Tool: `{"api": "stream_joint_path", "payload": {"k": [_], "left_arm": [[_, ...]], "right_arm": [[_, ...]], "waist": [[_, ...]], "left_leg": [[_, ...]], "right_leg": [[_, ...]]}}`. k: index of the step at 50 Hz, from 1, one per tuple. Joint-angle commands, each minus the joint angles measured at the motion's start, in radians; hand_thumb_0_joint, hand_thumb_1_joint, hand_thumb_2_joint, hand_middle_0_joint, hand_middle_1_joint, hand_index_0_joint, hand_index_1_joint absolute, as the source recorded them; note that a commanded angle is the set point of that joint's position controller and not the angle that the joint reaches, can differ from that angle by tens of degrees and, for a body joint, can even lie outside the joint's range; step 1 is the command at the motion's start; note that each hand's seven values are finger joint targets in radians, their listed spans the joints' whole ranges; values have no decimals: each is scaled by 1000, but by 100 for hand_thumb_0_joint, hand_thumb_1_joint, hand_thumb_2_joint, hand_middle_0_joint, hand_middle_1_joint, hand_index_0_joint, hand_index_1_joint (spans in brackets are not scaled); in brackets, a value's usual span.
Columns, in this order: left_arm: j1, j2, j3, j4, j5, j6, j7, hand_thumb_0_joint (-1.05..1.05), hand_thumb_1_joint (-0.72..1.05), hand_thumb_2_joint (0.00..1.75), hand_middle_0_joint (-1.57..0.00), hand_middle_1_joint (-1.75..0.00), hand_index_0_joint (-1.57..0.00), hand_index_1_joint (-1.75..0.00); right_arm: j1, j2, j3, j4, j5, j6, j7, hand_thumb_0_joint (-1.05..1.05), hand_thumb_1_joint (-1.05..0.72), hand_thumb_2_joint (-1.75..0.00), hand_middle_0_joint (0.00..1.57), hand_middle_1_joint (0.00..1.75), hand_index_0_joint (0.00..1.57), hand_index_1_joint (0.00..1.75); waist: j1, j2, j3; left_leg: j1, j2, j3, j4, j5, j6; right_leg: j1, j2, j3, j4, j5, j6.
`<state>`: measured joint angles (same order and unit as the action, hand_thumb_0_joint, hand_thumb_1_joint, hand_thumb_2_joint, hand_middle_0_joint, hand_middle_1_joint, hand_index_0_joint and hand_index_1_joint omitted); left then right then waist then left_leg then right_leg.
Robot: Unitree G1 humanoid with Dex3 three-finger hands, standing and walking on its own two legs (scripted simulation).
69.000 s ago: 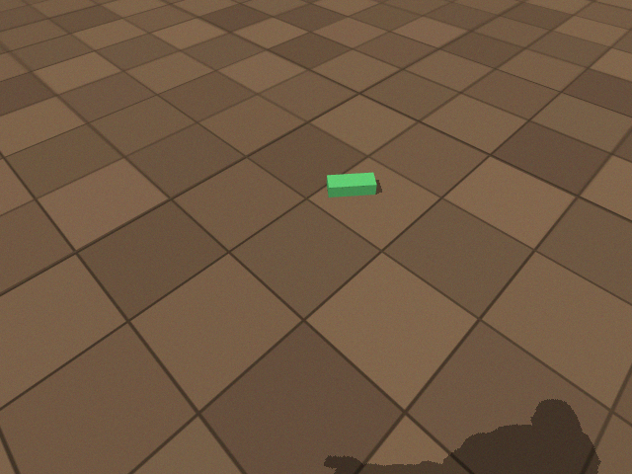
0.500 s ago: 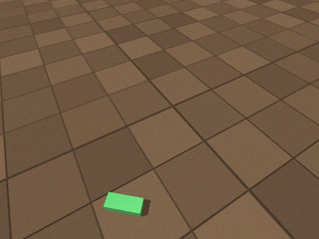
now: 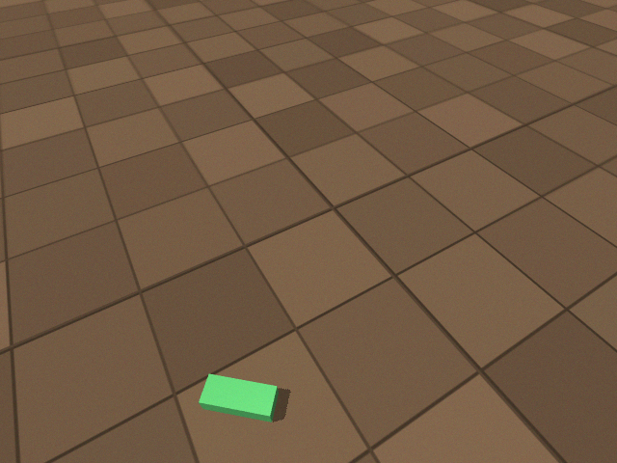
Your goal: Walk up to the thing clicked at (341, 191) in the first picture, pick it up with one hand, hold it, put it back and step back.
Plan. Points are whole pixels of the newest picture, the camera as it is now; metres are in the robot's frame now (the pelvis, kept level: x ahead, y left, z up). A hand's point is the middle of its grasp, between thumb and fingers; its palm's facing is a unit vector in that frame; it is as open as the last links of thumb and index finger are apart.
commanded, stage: stand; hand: left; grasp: from above
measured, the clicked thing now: (239, 397) +0.46 +0.25 -0.75
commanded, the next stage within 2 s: step back in 0.24 s
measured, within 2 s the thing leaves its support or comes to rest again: neither
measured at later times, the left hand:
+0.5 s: hand out of the picture +0.07 +0.30 -0.18, palm faces -0.01 -0.93 -0.38, open 7.4 cm
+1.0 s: hand out of the picture +0.00 +0.32 -0.17, palm faces -0.09 -0.91 -0.40, open 7.4 cm
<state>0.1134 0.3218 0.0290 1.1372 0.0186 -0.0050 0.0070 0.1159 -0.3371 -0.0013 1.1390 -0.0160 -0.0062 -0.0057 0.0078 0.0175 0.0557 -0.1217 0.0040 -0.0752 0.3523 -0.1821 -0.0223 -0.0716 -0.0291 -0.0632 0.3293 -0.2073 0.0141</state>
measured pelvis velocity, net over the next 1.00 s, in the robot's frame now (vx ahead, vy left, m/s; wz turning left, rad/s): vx -0.12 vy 0.07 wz -0.06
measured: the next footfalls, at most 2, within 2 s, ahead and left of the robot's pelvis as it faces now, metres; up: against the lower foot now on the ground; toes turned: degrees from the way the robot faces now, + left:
left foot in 0.52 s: -0.02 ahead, +0.14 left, +0.00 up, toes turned -1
right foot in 0.94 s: -0.08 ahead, -0.05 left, +0.00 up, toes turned -1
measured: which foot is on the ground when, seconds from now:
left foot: down 0.00-0.34, up 0.36-0.50, down 0.52-0.98, up 1.00-1.00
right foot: down 0.00-0.52, up 0.54-0.92, down 0.94-1.00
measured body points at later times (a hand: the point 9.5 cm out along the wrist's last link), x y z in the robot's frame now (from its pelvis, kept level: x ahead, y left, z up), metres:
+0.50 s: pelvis -0.04 +0.04 -0.02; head +0.02 +0.05 +0.42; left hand +0.07 +0.35 -0.15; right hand +0.03 -0.29 -0.14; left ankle -0.05 +0.14 -0.74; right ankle -0.02 -0.12 -0.75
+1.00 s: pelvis -0.12 +0.07 -0.03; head -0.06 +0.05 +0.42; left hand +0.00 +0.37 -0.14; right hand -0.03 -0.24 -0.16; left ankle -0.06 +0.14 -0.74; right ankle -0.12 -0.05 -0.75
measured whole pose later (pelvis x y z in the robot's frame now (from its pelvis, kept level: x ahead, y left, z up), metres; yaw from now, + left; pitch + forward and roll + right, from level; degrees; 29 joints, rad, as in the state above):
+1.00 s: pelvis -0.12 +0.07 -0.03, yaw -3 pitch -3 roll -1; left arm 0.14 0.34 0.07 0.88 0.03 0.03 0.01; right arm 0.10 -0.36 -0.05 0.88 0.00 0.05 -0.01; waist -0.03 0.07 0.20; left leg -0.37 -0.01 0.03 0.73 -0.34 0.05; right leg -0.24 0.06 0.02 0.64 -0.34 -0.03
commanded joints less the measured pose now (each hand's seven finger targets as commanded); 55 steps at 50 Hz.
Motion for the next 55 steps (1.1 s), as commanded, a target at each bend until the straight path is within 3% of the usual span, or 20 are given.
{"api": "stream_joint_path", "payload": {"k": [1,11,13,16,18,21,23,25,26,28,30,33,40,45,47,48,49,50,53,55], "left_arm": [[-28,210,35,-53,-3,-17,11,0,90,90,-20,-30,-20,-30],[-27,219,32,-59,-4,-24,8,0,90,90,-20,-30,-20,-30],[-3,295,86,-92,-29,-14,19,0,90,90,-20,-30,-20,-30],[-12,309,103,-145,-23,-8,23,0,90,90,-20,-30,-20,-30],[-83,316,109,-207,-4,-4,25,0,90,90,-20,-30,-20,-30],[-159,319,109,-263,11,2,28,0,90,90,-20,-30,-20,-30],[-177,297,100,-286,10,7,30,0,90,90,-20,-30,-20,-30],[-125,232,82,-300,-13,27,25,0,90,90,-20,-30,-20,-30],[-108,198,82,-311,-22,36,28,0,90,90,-20,-30,-20,-30],[-11,199,76,-292,-19,56,40,0,90,90,-20,-30,-20,-30],[-38,220,82,-287,-15,55,51,0,90,90,-20,-30,-20,-30],[32,243,87,-284,-24,56,44,0,90,90,-20,-30,-20,-30],[-16,226,91,-338,-7,33,33,0,90,90,-20,-30,-20,-30],[94,214,97,-302,5,21,21,0,90,90,-20,-30,-20,-30],[128,245,107,-296,15,11,18,0,90,90,-20,-30,-20,-30],[109,292,118,-316,18,7,16,0,90,90,-20,-30,-20,-30],[49,370,131,-340,11,12,12,0,90,90,-20,-30,-20,-30],[-1,372,134,-388,20,5,17,0,90,90,-20,-30,-20,-30],[-26,273,116,-403,6,4,27,0,90,90,-20,-30,-20,-30],[-30,259,114,-412,13,8,27,0,90,90,-20,-30,-20,-30]], "right_arm": [[-35,-205,-36,-59,3,-17,-15,0,-90,-90,20,30,20,30],[-37,-205,-36,-62,5,-20,-11,0,-90,-90,20,30,20,30],[-60,-222,-52,-109,9,10,-3,0,-90,-90,20,30,20,30],[-10,-205,-61,-138,17,25,-1,0,-90,-90,20,30,20,30],[38,-223,-81,-156,10,47,5,0,-90,-90,20,30,20,30],[97,-227,-93,-181,16,58,18,0,-90,-90,20,30,20,30],[131,-218,-94,-185,16,48,20,0,-90,-90,20,30,20,30],[85,-262,-109,-206,-9,28,9,0,-90,-90,20,30,20,30],[96,-310,-124,-216,-20,21,2,0,-90,-90,20,30,20,30],[91,-323,-125,-241,-19,17,-8,0,-90,-90,20,30,20,30],[18,-334,-131,-276,-11,19,-19,0,-90,-90,20,30,20,30],[-24,-253,-113,-313,-13,17,-35,0,-90,-90,20,30,20,30],[86,-258,-123,-319,-4,20,-40,0,-90,-90,20,30,20,30],[-3,-281,-120,-346,5,26,-29,0,-90,-90,20,30,20,30],[-16,-251,-110,-352,20,28,-22,0,-90,-90,20,30,20,30],[-15,-237,-102,-361,24,26,-20,0,-90,-90,20,30,20,30],[-34,-217,-102,-355,24,32,-22,0,-90,-90,20,30,20,30],[-9,-241,-111,-345,18,37,-25,0,-90,-90,20,30,20,30],[25,-219,-96,-315,23,31,-15,0,-90,-90,20,30,20,30],[56,-217,-90,-312,20,27,-20,0,-90,-90,20,30,20,30]], "waist": [[1,-7,-50],[-2,-9,-61],[-8,-35,37],[-16,-117,-53],[-33,-197,-75],[-71,-214,-61],[-76,-191,-93],[-44,95,-73],[-43,226,-81],[-17,112,-120],[-30,174,-132],[14,112,-136],[-66,64,-104],[-7,72,-128],[2,-21,-152],[0,-144,-135],[22,-320,-67],[16,-306,-24],[-9,-146,-9],[-5,-119,-40]], "left_leg": [[-31,105,-69,-49,151,43],[-23,106,-71,-47,170,39],[-137,49,-35,127,288,63],[-141,-33,33,338,124,49],[-158,-58,26,571,-302,58],[-144,-9,-25,575,-323,81],[-140,12,11,355,-170,77],[-115,113,-132,42,365,73],[34,205,-309,31,647,112],[56,270,-276,107,797,182],[-1,294,-318,74,617,212],[91,201,-165,131,568,178],[173,239,-168,161,558,232],[-23,224,-149,187,295,210],[-155,147,-93,259,111,137],[-283,54,-31,359,-41,88],[-288,-96,56,575,-326,38],[-251,-79,-52,770,-449,25],[-319,-136,-95,822,-357,28],[-333,-148,-71,813,-322,13]], "right_leg": [[8,-103,83,-58,82,-22],[10,-107,86,-62,94,-24],[-51,-118,111,23,309,-64],[-40,-235,190,14,406,-179],[-135,-352,275,-8,345,-265],[-231,-336,219,64,327,-241],[-160,-260,152,190,323,-165],[-187,-53,37,445,119,-60],[-383,101,100,594,-302,-47],[-415,117,219,763,-446,-52],[-412,119,292,837,-414,-54],[-453,107,264,868,-276,-37],[-403,70,183,538,-283,-1],[-159,47,97,222,-95,-45],[-41,-18,206,143,119,-93],[-16,-141,371,110,178,-167],[-175,-329,593,21,221,-328],[-276,-399,671,10,295,-375],[-205,-228,380,73,430,-279],[-147,-170,311,107,425,-238]]}}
